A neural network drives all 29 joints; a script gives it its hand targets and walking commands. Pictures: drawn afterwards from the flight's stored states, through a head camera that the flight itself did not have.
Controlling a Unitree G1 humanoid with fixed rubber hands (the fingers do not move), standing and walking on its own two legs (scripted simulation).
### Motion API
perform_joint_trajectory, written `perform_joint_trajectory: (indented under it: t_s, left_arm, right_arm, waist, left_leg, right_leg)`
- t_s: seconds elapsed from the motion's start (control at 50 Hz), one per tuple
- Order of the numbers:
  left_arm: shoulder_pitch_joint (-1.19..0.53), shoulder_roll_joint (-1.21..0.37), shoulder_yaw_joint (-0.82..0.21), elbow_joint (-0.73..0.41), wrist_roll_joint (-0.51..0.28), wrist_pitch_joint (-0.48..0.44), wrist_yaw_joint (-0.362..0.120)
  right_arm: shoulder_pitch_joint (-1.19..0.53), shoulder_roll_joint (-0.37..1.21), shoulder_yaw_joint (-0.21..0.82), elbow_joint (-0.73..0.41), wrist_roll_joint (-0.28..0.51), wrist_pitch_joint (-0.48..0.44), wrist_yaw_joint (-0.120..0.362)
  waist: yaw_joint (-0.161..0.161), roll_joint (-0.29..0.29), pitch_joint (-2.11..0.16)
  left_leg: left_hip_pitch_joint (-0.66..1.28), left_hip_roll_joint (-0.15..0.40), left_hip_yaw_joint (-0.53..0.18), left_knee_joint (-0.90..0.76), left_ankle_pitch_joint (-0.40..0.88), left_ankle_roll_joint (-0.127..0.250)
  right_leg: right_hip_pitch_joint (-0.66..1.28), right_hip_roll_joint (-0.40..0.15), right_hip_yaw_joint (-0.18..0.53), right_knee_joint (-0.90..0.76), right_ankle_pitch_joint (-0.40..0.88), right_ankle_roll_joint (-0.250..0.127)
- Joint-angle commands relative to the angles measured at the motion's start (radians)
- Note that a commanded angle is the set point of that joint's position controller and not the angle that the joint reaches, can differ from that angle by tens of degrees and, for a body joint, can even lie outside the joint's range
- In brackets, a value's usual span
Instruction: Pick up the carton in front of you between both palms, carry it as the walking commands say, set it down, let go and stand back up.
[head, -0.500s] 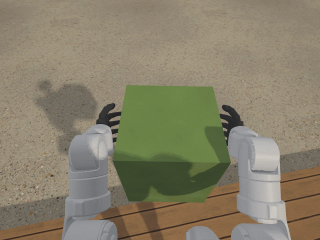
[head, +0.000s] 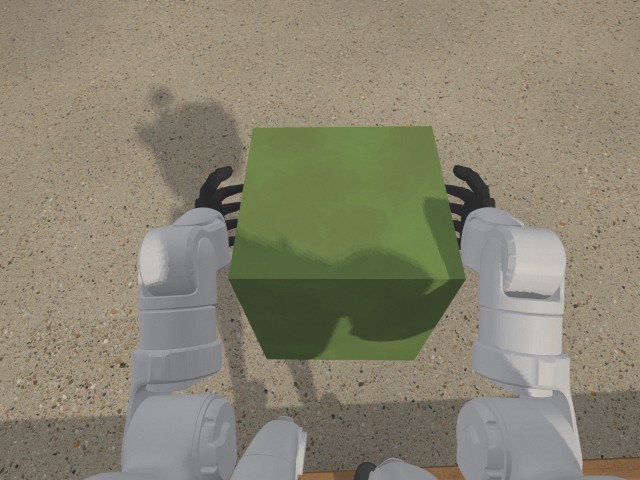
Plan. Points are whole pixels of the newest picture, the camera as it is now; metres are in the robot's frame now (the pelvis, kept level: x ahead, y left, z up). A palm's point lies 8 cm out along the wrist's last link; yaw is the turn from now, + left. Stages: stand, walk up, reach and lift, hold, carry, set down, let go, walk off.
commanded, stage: carry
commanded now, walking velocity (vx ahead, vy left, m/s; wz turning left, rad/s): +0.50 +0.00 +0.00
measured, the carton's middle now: (340, 254) +0.38 +0.03 +0.01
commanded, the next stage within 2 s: none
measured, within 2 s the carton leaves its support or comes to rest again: neither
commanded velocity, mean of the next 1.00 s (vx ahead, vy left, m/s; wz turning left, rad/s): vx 0.50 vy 0.00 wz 0.00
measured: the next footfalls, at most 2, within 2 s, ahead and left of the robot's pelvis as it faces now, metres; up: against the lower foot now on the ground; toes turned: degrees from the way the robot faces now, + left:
left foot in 0.30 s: +0.43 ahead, +0.09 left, -0.14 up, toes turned +3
right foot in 0.76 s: +0.74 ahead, +0.00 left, -0.14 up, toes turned -5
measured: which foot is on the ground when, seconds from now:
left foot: up 0.00-0.28, down 0.30-0.78, up 0.80-1.00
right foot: down 0.00-0.34, up 0.36-0.74, down 0.76-1.00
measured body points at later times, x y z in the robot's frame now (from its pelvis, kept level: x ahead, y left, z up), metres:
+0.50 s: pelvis +0.37 +0.07 -0.16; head +0.44 +0.08 +0.28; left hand +0.77 +0.20 -0.09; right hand +0.74 -0.11 -0.08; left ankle +0.39 +0.09 -0.87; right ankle +0.30 -0.08 -0.75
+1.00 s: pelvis +0.72 +0.08 -0.12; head +0.77 +0.08 +0.33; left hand +1.05 +0.26 -0.05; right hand +1.08 -0.04 -0.05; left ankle +0.73 +0.23 -0.82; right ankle +0.70 +0.00 -0.87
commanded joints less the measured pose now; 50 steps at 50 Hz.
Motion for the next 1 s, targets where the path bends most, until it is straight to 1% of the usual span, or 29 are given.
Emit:
perform_joint_trajectory:
  t_s: [0.0,0.02,0.04,0.08,0.12,0.16,0.2,0.26,0.28,0.3,0.32,0.34,0.36,0.38,0.4,0.42,0.44,0.46,0.54,0.64,0.7,0.74,0.76,0.78,0.8,0.82,0.86,0.9,0.98]
  left_arm:
    - [-0.783,-1.100,-0.729,-0.239,-0.491,-0.004,-0.252]
    - [-0.747,-1.076,-0.735,-0.227,-0.483,-0.001,-0.249]
    - [-0.711,-1.062,-0.736,-0.215,-0.473,-0.002,-0.250]
    - [-0.634,-1.019,-0.741,-0.172,-0.448,-0.003,-0.252]
    - [-0.636,-1.014,-0.751,-0.115,-0.448,-0.007,-0.263]
    - [-0.659,-1.015,-0.747,-0.060,-0.462,-0.011,-0.280]
    - [-0.680,-1.026,-0.731,-0.007,-0.466,-0.013,-0.291]
    - [-0.718,-1.037,-0.697,0.082,-0.462,-0.003,-0.289]
    - [-0.737,-1.020,-0.674,0.107,-0.454,-0.003,-0.284]
    - [-0.754,-1.016,-0.641,0.124,-0.441,0.011,-0.274]
    - [-0.782,-0.988,-0.605,0.156,-0.429,0.027,-0.258]
    - [-0.763,-0.997,-0.578,0.169,-0.420,0.034,-0.240]
    - [-0.784,-1.009,-0.571,0.107,-0.416,0.028,-0.226]
    - [-0.844,-1.038,-0.581,0.041,-0.416,0.019,-0.216]
    - [-0.890,-1.067,-0.589,-0.005,-0.413,0.011,-0.206]
    - [-0.876,-1.087,-0.587,-0.023,-0.410,0.004,-0.197]
    - [-0.840,-1.109,-0.587,-0.044,-0.405,-0.006,-0.189]
    - [-0.804,-1.114,-0.592,-0.059,-0.390,-0.014,-0.181]
    - [-0.637,-1.117,-0.631,-0.073,-0.322,-0.057,-0.171]
    - [-0.522,-1.101,-0.716,-0.077,-0.274,-0.133,-0.186]
    - [-0.489,-1.076,-0.756,-0.088,-0.271,-0.163,-0.198]
    - [-0.467,-1.067,-0.783,-0.096,-0.282,-0.175,-0.210]
    - [-0.447,-1.052,-0.784,-0.095,-0.290,-0.179,-0.217]
    - [-0.421,-1.014,-0.760,-0.065,-0.274,-0.182,-0.218]
    - [-0.333,-1.017,-0.758,-0.031,-0.285,-0.176,-0.220]
    - [-0.345,-1.042,-0.777,-0.070,-0.309,-0.175,-0.224]
    - [-0.437,-1.083,-0.820,-0.152,-0.367,-0.153,-0.237]
    - [-0.450,-1.091,-0.835,-0.197,-0.408,-0.126,-0.253]
    - [-0.339,-1.070,-0.814,-0.201,-0.421,-0.073,-0.295]
  right_arm:
    - [-0.685,0.989,0.701,-0.142,0.368,-0.055,0.154]
    - [-0.663,0.980,0.712,-0.143,0.364,-0.053,0.154]
    - [-0.647,0.961,0.722,-0.145,0.362,-0.052,0.156]
    - [-0.619,0.932,0.722,-0.125,0.345,-0.044,0.166]
    - [-0.615,0.887,0.711,-0.082,0.322,-0.038,0.175]
    - [-0.601,0.865,0.687,-0.029,0.303,-0.029,0.181]
    - [-0.612,0.839,0.652,0.022,0.289,-0.023,0.187]
    - [-0.619,0.816,0.593,0.115,0.291,-0.015,0.198]
    - [-0.638,0.811,0.577,0.132,0.301,-0.011,0.208]
    - [-0.676,0.786,0.553,0.173,0.305,-0.006,0.215]
    - [-0.641,0.800,0.524,0.253,0.330,0.001,0.218]
    - [-0.651,0.823,0.518,0.256,0.355,0.002,0.221]
    - [-0.690,0.894,0.541,0.206,0.397,-0.006,0.227]
    - [-0.787,0.978,0.571,0.136,0.446,-0.017,0.235]
    - [-0.868,1.039,0.606,0.071,0.492,-0.027,0.238]
    - [-0.913,1.073,0.627,0.013,0.524,-0.034,0.238]
    - [-0.913,1.106,0.649,-0.029,0.546,-0.040,0.236]
    - [-0.906,1.127,0.661,-0.057,0.551,-0.048,0.233]
    - [-0.774,1.164,0.719,-0.079,0.537,-0.086,0.240]
    - [-0.642,1.154,0.806,-0.063,0.504,-0.156,0.264]
    - [-0.566,1.129,0.837,-0.043,0.496,-0.192,0.272]
    - [-0.556,1.100,0.856,-0.040,0.497,-0.209,0.273]
    - [-0.581,1.084,0.864,-0.046,0.495,-0.213,0.275]
    - [-0.539,1.098,0.861,-0.018,0.489,-0.204,0.276]
    - [-0.476,1.068,0.844,-0.008,0.481,-0.201,0.271]
    - [-0.474,1.059,0.836,-0.034,0.470,-0.200,0.266]
    - [-0.448,1.041,0.806,-0.058,0.437,-0.190,0.252]
    - [-0.365,1.026,0.785,-0.058,0.396,-0.173,0.237]
    - [-0.219,1.007,0.767,-0.064,0.312,-0.143,0.210]
  waist:
    - [0.012,-0.068,-0.629]
    - [0.016,-0.107,-0.657]
    - [0.056,-0.091,-0.630]
    - [0.116,-0.084,-0.600]
    - [0.118,-0.011,-0.500]
    - [0.068,-0.040,-0.437]
    - [0.010,-0.086,-0.401]
    - [-0.117,-0.016,-0.420]
    - [-0.172,0.045,-0.438]
    - [-0.132,0.307,-0.474]
    - [-0.122,0.319,-0.552]
    - [-0.159,0.276,-0.627]
    - [-0.151,0.215,-0.654]
    - [-0.131,0.138,-0.641]
    - [-0.135,0.063,-0.602]
    - [-0.129,0.088,-0.616]
    - [-0.125,0.054,-0.598]
    - [-0.130,0.072,-0.623]
    - [-0.150,0.098,-0.695]
    - [-0.182,0.095,-0.649]
    - [-0.162,0.123,-0.637]
    - [-0.087,0.124,-0.685]
    - [-0.049,-0.004,-0.701]
    - [-0.039,-0.201,-0.829]
    - [-0.018,-0.156,-0.878]
    - [-0.019,-0.091,-0.815]
    - [-0.046,0.022,-0.666]
    - [-0.057,-0.002,-0.618]
    - [-0.060,-0.122,-0.548]
  left_leg:
    - [-0.070,-0.012,0.063,-0.112,0.091,-0.016]
    - [-0.111,0.013,0.047,-0.051,0.199,-0.005]
    - [-0.263,0.009,0.051,-0.108,0.300,-0.009]
    - [-0.470,0.024,0.028,-0.222,0.387,-0.018]
    - [-0.312,0.012,0.066,-0.504,0.638,-0.028]
    - [0.047,0.006,0.098,-0.646,0.958,-0.002]
    - [0.233,0.026,0.098,-0.651,1.020,0.014]
    - [0.490,0.043,0.134,-0.788,0.914,0.007]
    - [0.631,0.058,0.098,-0.760,0.711,0.003]
    - [0.897,0.173,0.035,-0.472,1.051,0.010]
    - [1.046,0.284,-0.209,-0.342,1.239,0.079]
    - [1.050,0.347,-0.396,-0.436,0.886,0.167]
    - [0.962,0.361,-0.572,-0.630,0.415,0.162]
    - [0.899,0.383,-0.620,-0.666,0.361,0.166]
    - [0.822,0.327,-0.525,-0.609,0.554,0.128]
    - [0.776,0.297,-0.444,-0.595,0.656,0.108]
    - [0.723,0.265,-0.363,-0.618,0.620,0.103]
    - [0.747,0.251,-0.342,-0.619,0.626,0.113]
    - [0.867,0.225,-0.223,-0.546,1.021,0.112]
    - [0.911,0.130,-0.079,-0.553,1.204,0.054]
    - [0.812,0.108,0.013,-0.483,1.423,0.004]
    - [0.621,0.121,0.068,-0.285,1.306,-0.050]
    - [0.379,0.073,0.060,-0.109,0.685,-0.079]
    - [-0.019,-0.069,0.005,0.217,-0.128,-0.137]
    - [-0.140,-0.032,-0.055,0.378,-0.152,-0.113]
    - [-0.192,0.016,-0.065,0.319,-0.089,-0.082]
    - [-0.162,0.046,-0.024,0.069,0.017,-0.061]
    - [-0.043,0.038,0.026,-0.135,0.052,-0.081]
    - [0.090,-0.005,0.144,-0.482,0.164,-0.092]
  right_leg:
    - [0.531,-0.254,0.291,-0.074,0.630,-0.159]
    - [0.599,-0.263,0.281,-0.023,0.714,-0.146]
    - [0.714,-0.199,0.256,0.012,0.647,-0.120]
    - [0.901,-0.175,0.320,0.106,0.516,-0.108]
    - [0.701,-0.122,0.267,0.105,0.295,-0.093]
    - [0.362,-0.090,0.171,0.108,0.104,-0.053]
    - [0.228,-0.095,0.150,0.184,0.029,-0.026]
    - [0.255,-0.077,0.083,0.534,0.238,0.015]
    - [0.153,-0.049,0.066,0.783,0.231,0.025]
    - [-0.147,0.016,0.041,0.995,-0.372,0.045]
    - [-0.343,0.042,0.160,1.095,-0.397,0.052]
    - [-0.412,0.039,0.183,1.145,-0.337,0.053]
    - [-0.419,0.001,0.189,1.071,-0.274,0.063]
    - [-0.420,-0.027,0.191,1.038,-0.231,0.071]
    - [-0.409,-0.041,0.201,0.959,-0.082,0.062]
    - [-0.379,-0.045,0.179,0.931,-0.067,0.066]
    - [-0.373,-0.055,0.161,0.846,-0.040,0.071]
    - [-0.382,-0.064,0.151,0.793,-0.062,0.075]
    - [-0.479,-0.070,0.102,0.646,-0.009,0.066]
    - [-0.387,0.008,-0.008,0.239,0.184,0.043]
    - [-0.040,0.107,-0.113,-0.094,0.344,0.041]
    - [0.356,0.034,-0.066,-0.258,0.562,0.007]
    - [0.611,-0.158,0.142,-0.222,0.820,-0.044]
    - [1.013,-0.447,0.543,-0.049,1.117,-0.270]
    - [1.057,-0.468,0.640,-0.109,0.875,-0.318]
    - [0.976,-0.407,0.560,-0.159,0.709,-0.261]
    - [0.796,-0.348,0.426,-0.239,0.636,-0.144]
    - [0.656,-0.307,0.335,-0.290,0.588,-0.085]
    - [0.541,-0.228,0.152,-0.288,0.730,-0.032]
